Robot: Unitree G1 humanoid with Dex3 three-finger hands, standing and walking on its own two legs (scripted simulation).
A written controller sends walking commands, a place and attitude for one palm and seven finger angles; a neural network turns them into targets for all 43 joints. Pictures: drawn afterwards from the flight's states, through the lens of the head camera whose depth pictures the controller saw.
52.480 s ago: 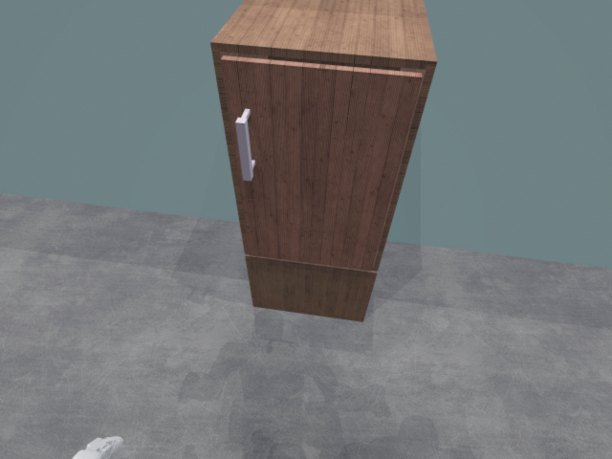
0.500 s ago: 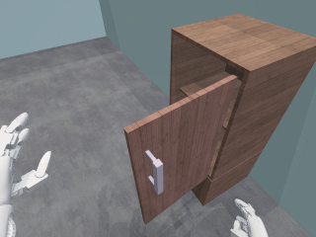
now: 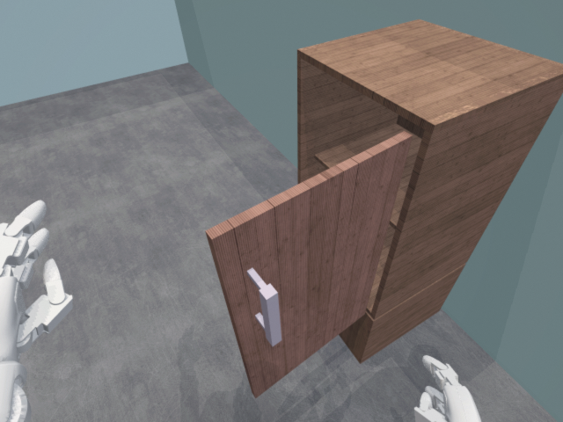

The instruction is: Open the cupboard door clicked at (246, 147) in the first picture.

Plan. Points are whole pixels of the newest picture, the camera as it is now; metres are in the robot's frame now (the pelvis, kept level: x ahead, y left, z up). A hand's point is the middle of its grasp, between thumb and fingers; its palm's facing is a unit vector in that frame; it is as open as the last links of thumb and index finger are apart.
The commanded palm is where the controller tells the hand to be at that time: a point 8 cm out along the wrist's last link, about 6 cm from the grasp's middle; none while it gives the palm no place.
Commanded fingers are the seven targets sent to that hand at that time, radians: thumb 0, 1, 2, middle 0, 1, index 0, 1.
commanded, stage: step back with the hand held close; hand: left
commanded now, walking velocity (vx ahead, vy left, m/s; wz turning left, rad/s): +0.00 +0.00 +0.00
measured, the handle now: (264, 308) +0.29 +0.07 +0.00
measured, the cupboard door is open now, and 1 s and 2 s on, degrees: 96 96 96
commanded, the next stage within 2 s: stop stepping back and stand still in 1.08 s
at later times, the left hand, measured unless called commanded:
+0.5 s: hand (22, 332) +0.15 +0.28 +0.16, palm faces +0.37 -0.77 -0.51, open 7.4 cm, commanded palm +0.09 +0.32 +0.17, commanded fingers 0.00 0.90 0.90 -0.20 -0.30 -0.20 -0.30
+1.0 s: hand out of the picture +0.05 +0.32 +0.18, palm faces +0.50 -0.74 -0.45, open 7.4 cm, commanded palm -0.02 +0.34 +0.17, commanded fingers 0.00 0.90 0.90 -0.20 -0.30 -0.20 -0.30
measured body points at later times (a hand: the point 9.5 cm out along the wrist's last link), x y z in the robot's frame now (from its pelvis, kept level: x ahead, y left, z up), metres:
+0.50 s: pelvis -0.06 +0.02 -0.01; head -0.04 +0.03 +0.44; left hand +0.12 +0.32 +0.19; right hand +0.12 -0.22 -0.08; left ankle -0.01 +0.12 -0.74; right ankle -0.02 -0.10 -0.74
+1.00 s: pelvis -0.15 +0.04 -0.01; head -0.14 +0.07 +0.44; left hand +0.02 +0.36 +0.21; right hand +0.01 -0.19 -0.09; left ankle -0.01 +0.12 -0.74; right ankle -0.24 -0.10 -0.67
